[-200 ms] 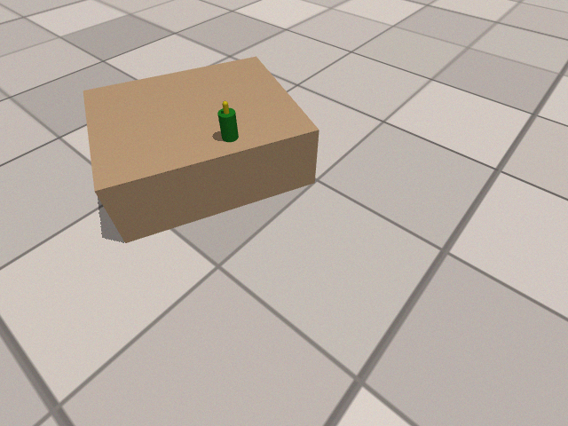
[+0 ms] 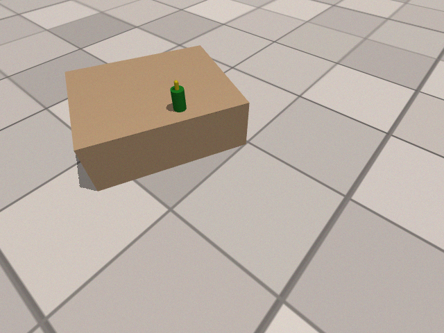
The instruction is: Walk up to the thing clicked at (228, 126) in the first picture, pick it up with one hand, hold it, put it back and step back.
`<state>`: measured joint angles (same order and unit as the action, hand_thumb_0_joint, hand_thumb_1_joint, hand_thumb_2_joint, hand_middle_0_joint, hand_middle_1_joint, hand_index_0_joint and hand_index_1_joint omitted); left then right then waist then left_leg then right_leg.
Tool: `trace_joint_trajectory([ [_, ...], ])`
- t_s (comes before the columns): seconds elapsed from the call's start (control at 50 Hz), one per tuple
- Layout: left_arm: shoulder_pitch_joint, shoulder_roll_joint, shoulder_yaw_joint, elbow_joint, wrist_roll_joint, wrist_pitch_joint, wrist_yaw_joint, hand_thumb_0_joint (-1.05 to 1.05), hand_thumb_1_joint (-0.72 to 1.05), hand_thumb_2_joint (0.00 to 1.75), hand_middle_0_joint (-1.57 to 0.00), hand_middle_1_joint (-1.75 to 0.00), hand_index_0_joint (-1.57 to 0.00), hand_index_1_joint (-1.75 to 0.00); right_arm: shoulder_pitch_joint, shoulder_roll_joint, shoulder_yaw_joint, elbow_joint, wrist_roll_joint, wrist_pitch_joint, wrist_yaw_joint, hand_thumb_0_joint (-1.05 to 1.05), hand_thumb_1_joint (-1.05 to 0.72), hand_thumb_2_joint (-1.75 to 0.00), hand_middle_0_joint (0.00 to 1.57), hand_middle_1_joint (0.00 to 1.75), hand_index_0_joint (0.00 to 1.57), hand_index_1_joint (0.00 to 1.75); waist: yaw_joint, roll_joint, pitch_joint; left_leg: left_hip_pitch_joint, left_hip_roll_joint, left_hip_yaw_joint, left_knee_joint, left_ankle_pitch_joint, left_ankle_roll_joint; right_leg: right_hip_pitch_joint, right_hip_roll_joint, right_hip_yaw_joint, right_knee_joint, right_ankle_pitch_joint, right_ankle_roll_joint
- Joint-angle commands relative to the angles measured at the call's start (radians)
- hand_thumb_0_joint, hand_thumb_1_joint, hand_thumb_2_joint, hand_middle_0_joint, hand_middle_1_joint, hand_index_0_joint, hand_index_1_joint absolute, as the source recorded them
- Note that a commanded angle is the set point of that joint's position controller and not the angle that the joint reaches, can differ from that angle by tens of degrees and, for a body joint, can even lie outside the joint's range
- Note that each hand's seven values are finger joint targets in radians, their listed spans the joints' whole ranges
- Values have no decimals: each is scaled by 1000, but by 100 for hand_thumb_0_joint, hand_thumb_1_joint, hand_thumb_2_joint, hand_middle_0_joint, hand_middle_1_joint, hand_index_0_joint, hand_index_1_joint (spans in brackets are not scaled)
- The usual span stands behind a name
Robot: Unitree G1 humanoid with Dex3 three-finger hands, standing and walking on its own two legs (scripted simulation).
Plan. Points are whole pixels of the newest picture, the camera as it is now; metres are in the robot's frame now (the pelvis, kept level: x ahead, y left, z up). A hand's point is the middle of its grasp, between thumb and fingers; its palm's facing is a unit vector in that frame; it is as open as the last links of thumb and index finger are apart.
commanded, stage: stand
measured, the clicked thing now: (178, 95) +1.31 +0.26 -0.37
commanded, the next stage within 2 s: walk up in 0.92 s
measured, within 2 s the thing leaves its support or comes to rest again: neither
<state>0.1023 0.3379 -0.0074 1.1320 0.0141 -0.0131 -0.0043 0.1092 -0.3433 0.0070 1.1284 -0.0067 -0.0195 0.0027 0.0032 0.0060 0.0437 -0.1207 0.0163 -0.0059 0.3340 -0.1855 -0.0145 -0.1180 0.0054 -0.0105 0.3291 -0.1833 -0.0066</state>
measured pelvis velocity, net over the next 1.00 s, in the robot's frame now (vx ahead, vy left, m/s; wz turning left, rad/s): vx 0.01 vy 0.00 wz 0.03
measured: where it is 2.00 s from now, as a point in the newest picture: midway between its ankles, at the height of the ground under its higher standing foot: (175, 306)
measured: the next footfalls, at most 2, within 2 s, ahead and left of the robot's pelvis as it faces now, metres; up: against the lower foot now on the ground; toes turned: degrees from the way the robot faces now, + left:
left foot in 1.28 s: +0.19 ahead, +0.27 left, +0.00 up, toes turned +12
right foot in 1.70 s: +0.41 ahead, +0.07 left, +0.00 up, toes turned +7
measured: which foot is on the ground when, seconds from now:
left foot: down 0.00-0.96, up 0.98-1.00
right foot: down 0.00-1.00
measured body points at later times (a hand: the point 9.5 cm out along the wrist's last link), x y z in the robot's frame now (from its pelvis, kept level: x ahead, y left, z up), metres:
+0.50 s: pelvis +0.00 +0.00 +0.00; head +0.01 +0.00 +0.45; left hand +0.08 +0.30 -0.13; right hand +0.08 -0.30 -0.13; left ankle +0.00 +0.13 -0.75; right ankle +0.00 -0.11 -0.75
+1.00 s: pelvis +0.01 +0.00 +0.00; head +0.02 +0.00 +0.45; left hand +0.08 +0.31 -0.13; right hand +0.09 -0.30 -0.14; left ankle -0.01 +0.13 -0.73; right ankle +0.00 -0.11 -0.75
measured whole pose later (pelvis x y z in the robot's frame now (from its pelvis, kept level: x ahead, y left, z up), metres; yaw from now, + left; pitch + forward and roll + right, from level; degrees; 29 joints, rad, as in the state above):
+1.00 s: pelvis +0.01 +0.00 +0.00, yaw +2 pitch -1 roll -1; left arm 0.15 0.34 0.04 1.08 0.03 -0.05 -0.02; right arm 0.16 -0.37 -0.04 1.07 -0.04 0.01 0.05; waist 0.00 0.03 0.03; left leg -0.23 0.01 -0.03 0.60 -0.38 0.02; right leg -0.11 0.00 -0.04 0.36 -0.23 -0.02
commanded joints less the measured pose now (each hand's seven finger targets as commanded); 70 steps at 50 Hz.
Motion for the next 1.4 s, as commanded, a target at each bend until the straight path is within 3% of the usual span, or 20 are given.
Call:
trace_joint_trajectory([
  [0.0,-34,211,40,-60,-7,-20,13,0,90,90,-20,-30,-20,-30,-34,-210,-36,-60,-1,-18,-14,0,-90,-90,20,30,20,30,1,6,-64,10,112,-89,-53,136,37,13,-131,92,-45,127,-22],
  [0.28,-30,215,44,-64,-6,-23,15,0,90,90,-20,-30,-20,-30,-40,-214,-39,-65,-1,-17,-16,0,-90,-90,20,30,20,30,0,-1,-85,45,117,-86,-41,190,42,24,-138,95,-48,191,-19],
  [0.88,-21,217,43,-61,-7,-20,15,0,90,90,-20,-30,-20,-30,-40,-215,-38,-62,0,-15,-15,0,-90,-90,20,30,20,30,6,0,-68,41,115,-90,-56,169,34,21,-135,90,-58,155,-21],
  [0.9,97,343,119,-93,-1,-47,8,0,90,90,-20,-30,-20,-30,0,-301,-107,-138,-30,-2,21,0,-90,-90,20,30,20,30,43,37,-131,-109,46,-90,85,-230,95,174,-122,97,10,-249,-66],
  [0.92,189,375,138,-63,10,-52,10,0,90,90,-20,-30,-20,-30,-46,-272,-104,-163,-38,9,39,0,-90,-90,20,30,20,30,91,-22,-63,-359,10,-49,194,-397,85,261,-209,228,-59,-488,-119],
  [0.94,201,412,161,-68,22,-60,15,0,90,90,-20,-30,-20,-30,-90,-255,-104,-195,-51,21,50,0,-90,-90,20,30,20,30,109,-130,7,-507,1,-12,455,-331,59,240,-367,401,-189,-582,-183],
  [0.96,144,416,168,-115,25,-67,21,0,90,90,-20,-30,-20,-30,-79,-254,-106,-216,-60,29,58,0,-90,-90,20,30,20,30,90,-99,36,-562,47,-87,551,-284,49,170,-456,463,-208,-580,-230],
  [0.98,97,392,165,-153,21,-72,24,0,90,90,-20,-30,-20,-30,-50,-258,-112,-226,-57,28,67,0,-90,-90,20,30,20,30,69,-72,73,-562,81,-110,596,-258,44,101,-471,452,-217,-561,-256],
  [1.02,51,352,155,-180,24,-83,23,0,90,90,-20,-30,-20,-30,10,-271,-136,-226,-49,27,87,0,-90,-90,20,30,20,30,16,-53,75,-536,116,-136,594,-212,25,86,-404,327,-206,-430,-231],
  [1.08,71,357,158,-209,24,-92,16,0,90,90,-20,-30,-20,-30,17,-252,-143,-254,-45,26,108,0,-90,-90,20,30,20,30,29,-96,75,-470,119,-91,511,-177,-3,65,-342,162,-170,-263,-207],
  [1.14,68,375,163,-233,24,-94,5,0,90,90,-20,-30,-20,-30,7,-237,-150,-283,-42,21,121,0,-90,-90,20,30,20,30,29,-162,80,-343,128,-38,375,-105,-3,-34,-295,43,-120,-201,-174],
  [1.2,33,385,159,-250,23,-87,-1,0,90,90,-20,-30,-20,-30,100,-247,-165,-265,-30,15,120,0,-90,-90,20,30,20,30,-30,-180,38,-138,88,66,315,6,9,-147,-259,-40,-27,-209,-136],
  [1.24,54,351,145,-254,26,-77,0,0,90,90,-20,-30,-20,-30,227,-281,-188,-219,-29,10,106,0,-90,-90,20,30,20,30,-94,-40,-34,74,28,114,297,-7,21,-246,-222,-102,223,-130,-110],
  [1.26,100,301,128,-253,29,-73,-1,0,90,90,-20,-30,-20,-30,362,-327,-208,-182,-29,5,91,0,-90,-90,20,30,20,30,-155,118,-103,216,7,66,272,-129,59,-302,-173,-132,528,-54,-87],
  [1.28,157,215,105,-261,11,-66,-8,0,90,90,-20,-30,-20,-30,441,-397,-222,-183,-40,-2,75,0,-90,-90,20,30,20,30,-177,364,-72,249,148,-252,51,-404,136,-486,-49,-148,836,-337,-49],
  [1.3,142,238,101,-292,-9,-67,-3,0,90,90,-20,-30,-20,-30,359,-467,-217,-232,-24,-13,73,0,-90,-90,20,30,20,30,-142,389,-68,180,314,-687,-163,-519,221,-576,28,-37,914,-435,-46],
  [1.32,103,309,107,-285,-1,-66,5,0,90,90,-20,-30,-20,-30,284,-486,-222,-257,-2,-9,73,0,-90,-90,20,30,20,30,-113,273,-21,63,386,-790,-207,-608,290,-552,-46,45,950,-408,-58],
  [1.34,80,337,106,-283,-5,-68,4,0,90,90,-20,-30,-20,-30,235,-464,-213,-276,-2,-7,65,0,-90,-90,20,30,20,30,-86,183,24,-17,359,-691,-185,-571,283,-536,-84,86,947,-337,-60],
  [1.36,129,338,106,-255,-17,-65,-1,0,90,90,-20,-30,-20,-30,172,-407,-191,-298,-4,-14,57,0,-90,-90,20,30,20,30,-38,138,61,-69,296,-492,-126,-470,241,-503,-129,83,897,-253,-60],
  [1.38,189,330,110,-234,-26,-66,-8,0,90,90,-20,-30,-20,-30,148,-359,-171,-312,-6,-22,53,0,-90,-90,20,30,20,30,-12,154,40,-59,238,-379,-89,-353,217,-470,-140,65,828,-201,-59],
])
